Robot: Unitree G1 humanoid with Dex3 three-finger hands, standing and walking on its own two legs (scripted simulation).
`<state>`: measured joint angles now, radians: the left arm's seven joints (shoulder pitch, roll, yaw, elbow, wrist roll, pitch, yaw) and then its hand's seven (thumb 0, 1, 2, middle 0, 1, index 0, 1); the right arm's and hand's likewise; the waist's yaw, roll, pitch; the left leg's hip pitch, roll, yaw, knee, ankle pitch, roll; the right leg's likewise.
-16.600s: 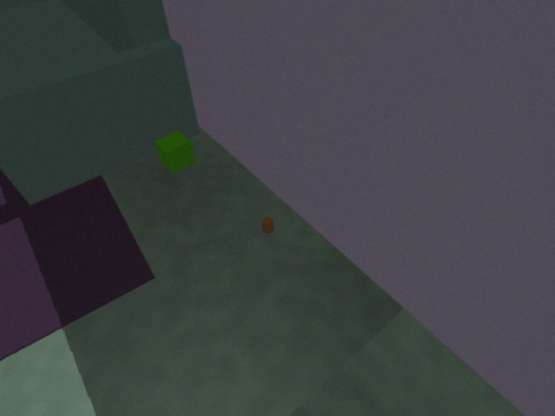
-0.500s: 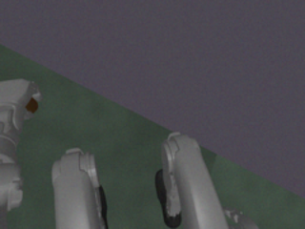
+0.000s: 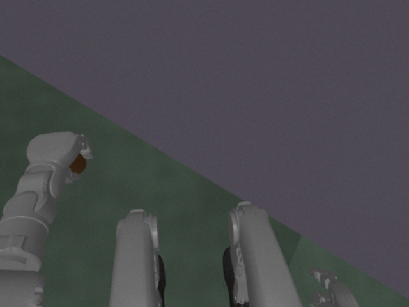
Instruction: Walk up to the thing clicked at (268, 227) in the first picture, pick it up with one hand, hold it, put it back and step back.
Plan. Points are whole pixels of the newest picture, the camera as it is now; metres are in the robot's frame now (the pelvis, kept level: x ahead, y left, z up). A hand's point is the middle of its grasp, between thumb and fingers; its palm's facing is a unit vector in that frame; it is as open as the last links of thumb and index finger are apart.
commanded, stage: lift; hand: left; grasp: from above
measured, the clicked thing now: (69, 160) +0.43 +0.28 -0.12
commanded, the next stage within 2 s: hold in 1.02 s
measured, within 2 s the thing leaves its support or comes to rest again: neither
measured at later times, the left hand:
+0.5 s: hand (3, 153) +0.35 +0.26 +0.11, palm faces -0.43 -0.09 -0.90, open 6.7 cm
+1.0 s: hand out of the picture +0.38 +0.24 +0.20, palm faces -0.44 -0.10 -0.89, open 6.8 cm
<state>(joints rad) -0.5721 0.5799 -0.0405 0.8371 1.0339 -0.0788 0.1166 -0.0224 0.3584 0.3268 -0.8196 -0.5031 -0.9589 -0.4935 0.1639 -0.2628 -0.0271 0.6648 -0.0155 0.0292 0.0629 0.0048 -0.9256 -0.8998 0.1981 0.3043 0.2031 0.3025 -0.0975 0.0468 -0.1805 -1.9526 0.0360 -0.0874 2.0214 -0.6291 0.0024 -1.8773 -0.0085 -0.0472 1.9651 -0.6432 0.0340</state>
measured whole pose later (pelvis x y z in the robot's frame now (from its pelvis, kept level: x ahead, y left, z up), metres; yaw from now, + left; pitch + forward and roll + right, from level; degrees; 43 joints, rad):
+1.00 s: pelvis +0.07 +0.00 +0.28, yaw +3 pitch +11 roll -1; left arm -0.33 0.39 -0.19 0.83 0.98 0.03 0.13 -0.02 0.35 0.36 -0.80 -0.53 -0.94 -0.53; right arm 0.26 -0.24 -0.04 0.73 0.04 0.00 -0.04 0.01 -0.92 -0.90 0.20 0.30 0.20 0.30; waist -0.06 0.04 -0.08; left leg -0.69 0.04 0.02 0.89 -0.38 -0.01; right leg -0.67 -0.01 0.01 0.87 -0.38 0.02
